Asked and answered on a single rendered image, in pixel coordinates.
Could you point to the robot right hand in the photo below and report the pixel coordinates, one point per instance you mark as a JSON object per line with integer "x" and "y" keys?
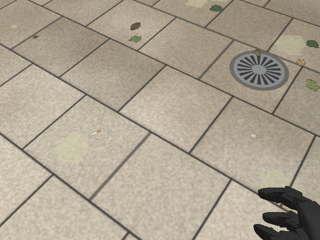
{"x": 302, "y": 226}

